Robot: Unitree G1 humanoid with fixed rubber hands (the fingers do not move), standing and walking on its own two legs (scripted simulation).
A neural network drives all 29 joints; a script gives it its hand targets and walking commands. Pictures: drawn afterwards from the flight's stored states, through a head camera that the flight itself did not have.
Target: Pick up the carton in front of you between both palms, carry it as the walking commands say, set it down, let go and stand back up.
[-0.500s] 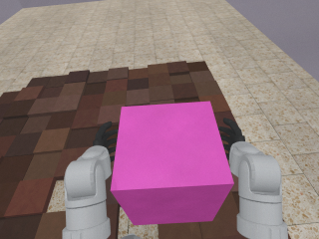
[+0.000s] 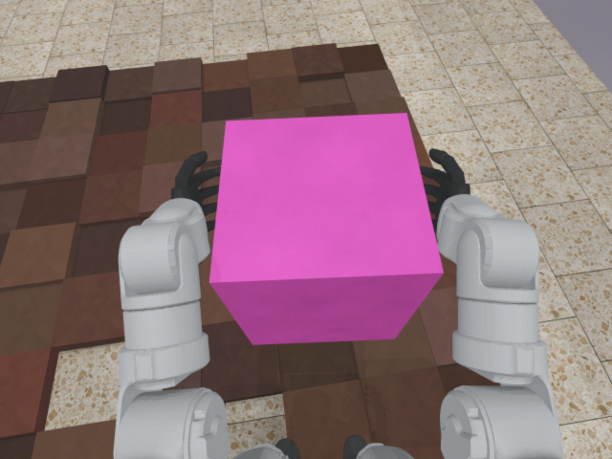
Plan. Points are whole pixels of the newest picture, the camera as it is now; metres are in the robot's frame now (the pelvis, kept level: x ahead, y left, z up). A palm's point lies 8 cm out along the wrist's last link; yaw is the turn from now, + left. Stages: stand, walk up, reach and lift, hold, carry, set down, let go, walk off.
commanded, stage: carry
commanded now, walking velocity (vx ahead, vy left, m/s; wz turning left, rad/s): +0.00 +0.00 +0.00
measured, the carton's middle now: (320, 243) +0.38 -0.01 +0.02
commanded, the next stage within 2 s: none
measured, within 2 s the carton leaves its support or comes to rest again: neither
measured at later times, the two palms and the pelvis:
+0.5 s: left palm (169, 150) +0.46 +0.16 +0.12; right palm (419, 140) +0.46 -0.14 +0.12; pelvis +0.10 +0.01 +0.01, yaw +0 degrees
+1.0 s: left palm (158, 140) +0.47 +0.18 +0.13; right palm (407, 133) +0.47 -0.12 +0.12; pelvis +0.12 +0.02 +0.00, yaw +0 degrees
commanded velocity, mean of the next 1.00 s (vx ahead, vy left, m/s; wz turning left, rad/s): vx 0.00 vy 0.00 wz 0.00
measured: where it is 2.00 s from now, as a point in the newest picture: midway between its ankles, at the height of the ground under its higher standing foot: outside the picture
